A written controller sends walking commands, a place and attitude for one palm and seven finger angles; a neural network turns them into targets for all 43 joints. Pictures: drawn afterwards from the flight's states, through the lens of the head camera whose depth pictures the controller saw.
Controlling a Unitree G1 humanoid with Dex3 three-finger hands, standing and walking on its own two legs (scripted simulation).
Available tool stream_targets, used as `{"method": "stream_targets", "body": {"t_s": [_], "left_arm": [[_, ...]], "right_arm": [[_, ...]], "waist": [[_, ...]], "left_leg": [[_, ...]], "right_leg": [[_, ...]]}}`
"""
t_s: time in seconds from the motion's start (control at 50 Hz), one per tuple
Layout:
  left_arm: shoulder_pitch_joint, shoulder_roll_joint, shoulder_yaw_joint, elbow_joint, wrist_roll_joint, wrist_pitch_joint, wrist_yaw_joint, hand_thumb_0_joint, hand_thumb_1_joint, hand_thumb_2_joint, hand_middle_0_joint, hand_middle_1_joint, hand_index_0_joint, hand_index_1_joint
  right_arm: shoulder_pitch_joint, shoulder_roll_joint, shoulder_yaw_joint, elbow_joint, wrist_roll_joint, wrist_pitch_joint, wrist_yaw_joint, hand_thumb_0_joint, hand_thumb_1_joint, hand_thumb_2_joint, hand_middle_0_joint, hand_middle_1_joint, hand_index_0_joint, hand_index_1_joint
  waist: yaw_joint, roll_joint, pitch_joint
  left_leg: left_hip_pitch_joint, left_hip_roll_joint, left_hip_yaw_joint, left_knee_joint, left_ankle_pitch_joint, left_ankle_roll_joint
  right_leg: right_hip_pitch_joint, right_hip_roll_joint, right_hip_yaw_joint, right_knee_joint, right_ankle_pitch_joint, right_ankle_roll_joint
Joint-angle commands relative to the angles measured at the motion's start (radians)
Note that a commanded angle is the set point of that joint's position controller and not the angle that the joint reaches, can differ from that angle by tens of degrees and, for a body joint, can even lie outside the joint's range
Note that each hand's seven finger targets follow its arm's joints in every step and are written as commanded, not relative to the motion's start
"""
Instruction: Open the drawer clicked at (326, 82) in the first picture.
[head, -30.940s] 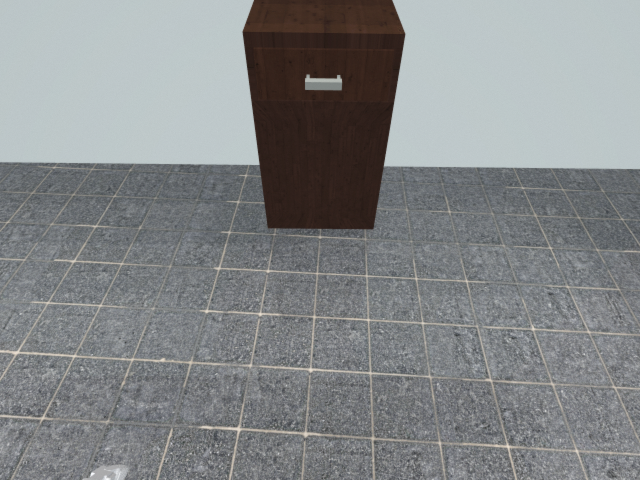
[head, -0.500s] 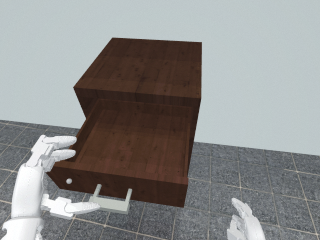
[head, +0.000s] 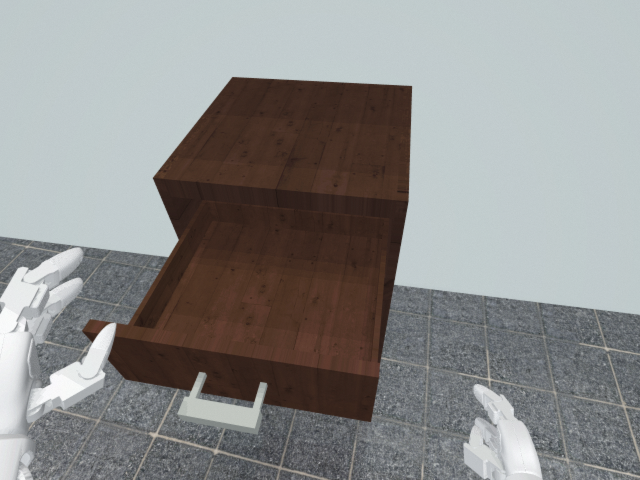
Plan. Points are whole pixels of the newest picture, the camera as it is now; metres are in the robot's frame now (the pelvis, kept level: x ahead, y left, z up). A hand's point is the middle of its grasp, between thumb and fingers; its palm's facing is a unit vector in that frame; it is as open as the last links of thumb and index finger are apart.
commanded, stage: draw the hand back to the body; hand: left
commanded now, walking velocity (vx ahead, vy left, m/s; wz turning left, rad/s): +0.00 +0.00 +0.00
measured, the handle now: (226, 399) +0.24 +0.18 -0.08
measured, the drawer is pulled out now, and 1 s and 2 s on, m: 0.30 0.30 0.30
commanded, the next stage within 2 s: step back with the hand held close in 0.24 s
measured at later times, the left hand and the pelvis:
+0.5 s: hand (80, 351) +0.18 +0.24 +0.17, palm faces +0.38 -0.79 -0.48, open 7.4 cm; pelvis -0.01 +0.00 +0.00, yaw -1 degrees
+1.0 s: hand (39, 421) +0.12 +0.25 +0.15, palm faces +0.33 -0.81 -0.48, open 7.4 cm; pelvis -0.07 +0.01 -0.01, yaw -1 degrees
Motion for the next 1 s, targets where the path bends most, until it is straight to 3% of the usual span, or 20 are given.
{"method": "stream_targets", "body": {"t_s": [0.0, 0.14, 0.18, 0.24, 0.32, 0.34, 0.36, 0.38, 0.42, 0.44, 0.52, 0.54, 0.6, 0.64, 0.68, 0.72, 0.86, 0.94, 0.98], "left_arm": [[-0.044, 0.134, 0.09, -0.198, -0.002, -0.057, 0.012, 0.0, 0.865, 0.885, -0.202, -0.322, -0.202, -0.322], [-0.063, 0.166, 0.12, -0.213, -0.002, -0.057, 0.017, 0.0, 0.9, 0.9, -0.2, -0.3, -0.2, -0.3], [-0.04, 0.155, 0.114, -0.187, -0.002, -0.058, 0.017, 0.0, 0.9, 0.9, -0.2, -0.3, -0.2, -0.3], [-0.066, 0.167, 0.12, -0.22, -0.001, -0.062, 0.017, 0.0, 0.9, 0.9, -0.2, -0.3, -0.2, -0.3], [-0.044, 0.154, 0.109, -0.202, -0.002, -0.065, 0.017, 0.0, 0.9, 0.9, -0.2, -0.3, -0.2, -0.3], [-0.253, 0.324, 0.291, -0.296, -0.001, -0.128, 0.031, 0.0, 0.9, 0.9, -0.2, -0.3, -0.2, -0.3], [-0.181, 0.281, 0.268, -0.253, 0.01, -0.144, 0.028, 0.0, 0.9, 0.9, -0.2, -0.3, -0.2, -0.3], [-0.079, 0.199, 0.208, -0.166, 0.009, -0.141, 0.014, 0.0, 0.9, 0.9, -0.2, -0.3, -0.2, -0.3], [-0.005, 0.144, 0.152, -0.14, 0.012, -0.141, -0.002, 0.0, 0.9, 0.9, -0.2, -0.3, -0.2, -0.3], [0.004, 0.145, 0.148, -0.161, 0.012, -0.148, -0.005, 0.0, 0.9, 0.9, -0.2, -0.3, -0.2, -0.3], [0.066, 0.18, 0.182, -0.197, 0.016, -0.151, 0.008, 0.0, 0.9, 0.9, -0.2, -0.3, -0.2, -0.3], [0.068, 0.21, 0.203, -0.219, 0.017, -0.155, 0.014, 0.0, 0.9, 0.9, -0.2, -0.3, -0.2, -0.3], [0.1, 0.219, 0.22, -0.259, 0.015, -0.159, 0.025, 0.0, 0.9, 0.9, -0.2, -0.3, -0.2, -0.3], [0.109, 0.248, 0.243, -0.295, 0.013, -0.162, 0.034, 0.0, 0.9, 0.9, -0.2, -0.3, -0.2, -0.3], [0.136, 0.229, 0.235, -0.293, 0.009, -0.162, 0.038, 0.0, 0.9, 0.9, -0.2, -0.3, -0.2, -0.3], [0.141, 0.226, 0.236, -0.303, 0.007, -0.163, 0.042, 0.0, 0.9, 0.9, -0.2, -0.3, -0.2, -0.3], [0.117, 0.206, 0.215, -0.309, 0.008, -0.17, 0.052, 0.0, 0.9, 0.9, -0.2, -0.3, -0.2, -0.3], [0.085, 0.215, 0.219, -0.317, 0.013, -0.179, 0.057, 0.0, 0.9, 0.9, -0.2, -0.3, -0.2, -0.3], [0.069, 0.2, 0.205, -0.312, 0.015, -0.184, 0.061, 0.0, 0.9, 0.9, -0.2, -0.3, -0.2, -0.3]], "right_arm": [[-0.121, -0.1, -0.037, -0.16, -0.003, -0.052, -0.006, 0.0, -0.9, -0.9, 0.2, 0.3, 0.2, 0.3], [-0.13, -0.102, -0.036, -0.153, -0.005, -0.05, -0.007, 0.0, -0.9, -0.9, 0.2, 0.3, 0.2, 0.3], [-0.129, -0.097, -0.035, -0.15, -0.004, -0.047, -0.007, 0.0, -0.9, -0.9, 0.2, 0.3, 0.2, 0.3], [-0.132, -0.101, -0.036, -0.154, -0.004, -0.048, -0.007, 0.0, -0.9, -0.9, 0.2, 0.3, 0.2, 0.3], [-0.134, -0.098, -0.036, -0.156, -0.001, -0.05, -0.005, 0.0, -0.9, -0.9, 0.2, 0.3, 0.2, 0.3], [-0.067, -0.119, -0.027, -0.197, 0.009, -0.034, 0.004, 0.0, -0.9, -0.9, 0.2, 0.3, 0.2, 0.3], [-0.07, -0.109, -0.036, -0.169, 0.0, -0.028, 0.004, 0.0, -0.9, -0.9, 0.2, 0.3, 0.2, 0.3], [-0.084, -0.112, -0.042, -0.165, 0.001, -0.016, 0.007, 0.0, -0.9, -0.9, 0.2, 0.3, 0.2, 0.3], [-0.099, -0.124, -0.051, -0.182, 0.005, 0.005, 0.018, 0.0, -0.9, -0.9, 0.2, 0.3, 0.2, 0.3], [-0.108, -0.128, -0.056, -0.188, 0.004, 0.008, 0.019, 0.0, -0.9, -0.9, 0.2, 0.3, 0.2, 0.3], [-0.117, -0.127, -0.069, -0.208, 0.01, 0.039, 0.02, 0.0, -0.9, -0.9, 0.2, 0.3, 0.2, 0.3], [-0.127, -0.128, -0.072, -0.207, 0.009, 0.043, 0.016, 0.0, -0.9, -0.9, 0.2, 0.3, 0.2, 0.3], [-0.125, -0.117, -0.073, -0.223, 0.012, 0.054, 0.011, 0.0, -0.9, -0.9, 0.2, 0.3, 0.2, 0.3], [-0.128, -0.12, -0.076, -0.224, 0.01, 0.053, 0.006, 0.0, -0.9, -0.9, 0.2, 0.3, 0.2, 0.3], [-0.119, -0.111, -0.073, -0.229, 0.01, 0.052, 0.006, 0.0, -0.9, -0.9, 0.2, 0.3, 0.2, 0.3], [-0.115, -0.114, -0.074, -0.232, 0.007, 0.045, 0.006, 0.0, -0.9, -0.9, 0.2, 0.3, 0.2, 0.3], [-0.088, -0.123, -0.074, -0.221, 0.005, 0.017, 0.003, 0.0, -0.9, -0.9, 0.2, 0.3, 0.2, 0.3], [-0.088, -0.124, -0.069, -0.219, 0.001, 0.002, 0.002, 0.0, -0.9, -0.9, 0.2, 0.3, 0.2, 0.3], [-0.08, -0.122, -0.062, -0.222, 0.0, -0.004, 0.002, 0.0, -0.9, -0.9, 0.2, 0.3, 0.2, 0.3]], "waist": [[-0.01, 0.001, -0.076], [-0.007, -0.003, -0.081], [-0.007, -0.025, -0.074], [-0.006, 0.014, -0.082], [-0.005, -0.003, -0.061], [-0.042, 0.075, 0.046], [-0.051, -0.01, 0.016], [-0.057, -0.088, -0.004], [-0.063, -0.094, -0.052], [-0.063, -0.055, -0.074], [-0.059, -0.078, -0.139], [-0.06, -0.05, -0.149], [-0.059, -0.046, -0.167], [-0.058, 0.013, -0.177], [-0.058, 0.008, -0.177], [-0.058, 0.027, -0.172], [-0.069, 0.006, -0.148], [-0.071, 0.031, -0.112], [-0.074, 0.012, -0.09]], "left_leg": [[0.077, 0.057, 0.02, -0.033, 0.342, 0.009], [0.077, 0.052, 0.025, -0.029, 0.329, 0.01], [0.072, 0.054, 0.024, -0.032, 0.316, 0.011], [0.076, 0.053, 0.023, -0.034, 0.311, 0.008], [0.068, 0.054, 0.02, -0.041, 0.278, 0.01], [0.003, 0.049, -0.012, -0.02, 0.194, 0.025], [0.0, 0.052, -0.028, -0.007, 0.173, 0.026], [0.02, 0.051, -0.02, 0.013, 0.181, 0.031], [0.025, 0.055, -0.005, 0.032, 0.234, 0.034], [0.029, 0.057, 0.0, 0.025, 0.259, 0.032], [0.004, 0.088, -0.015, 0.014, 0.375, 0.03], [0.005, 0.09, -0.016, 0.013, 0.393, 0.03], [-0.026, 0.105, -0.03, 0.007, 0.419, 0.03], [-0.043, 0.113, -0.042, 0.005, 0.43, 0.032], [-0.074, 0.125, -0.057, -0.006, 0.426, 0.033], [-0.114, 0.134, -0.069, -0.012, 0.391, 0.036], [-0.226, 0.14, -0.092, -0.023, 0.17, 0.042], [-0.305, 0.143, -0.104, -0.049, -0.007, 0.05], [-0.346, 0.136, -0.11, -0.048, -0.104, 0.051]], "right_leg": [[-0.05, -0.059, -0.028, -0.055, 0.35, 0.023], [-0.044, -0.061, -0.016, -0.069, 0.367, 0.022], [-0.048, -0.063, -0.019, -0.065, 0.356, 0.023], [-0.046, -0.062, -0.017, -0.072, 0.335, 0.021], [-0.062, -0.062, -0.02, -0.074, 0.293, 0.023], [-0.149, -0.096, 0.091, -0.128, 0.327, 0.011], [-0.139, -0.114, 0.112, -0.134, 0.348, 0.01], [-0.147, -0.12, 0.117, -0.128, 0.381, 0.014], [-0.124, -0.133, 0.113, -0.098, 0.47, 0.022], [-0.119, -0.137, 0.109, -0.086, 0.491, 0.023], [-0.08, -0.126, 0.082, -0.024, 0.487, 0.028], [-0.083, -0.129, 0.081, -0.017, 0.491, 0.027], [-0.075, -0.116, 0.067, 0.018, 0.445, 0.028], [-0.078, -0.112, 0.066, 0.033, 0.428, 0.025], [-0.072, -0.099, 0.051, 0.058, 0.386, 0.026], [-0.073, -0.094, 0.054, 0.072, 0.347, 0.027], [-0.1, -0.097, 0.078, 0.086, 0.223, 0.019], [-0.117, -0.091, 0.097, 0.093, 0.131, 0.018], [-0.131, -0.096, 0.112, 0.08, 0.072, 0.015]]}}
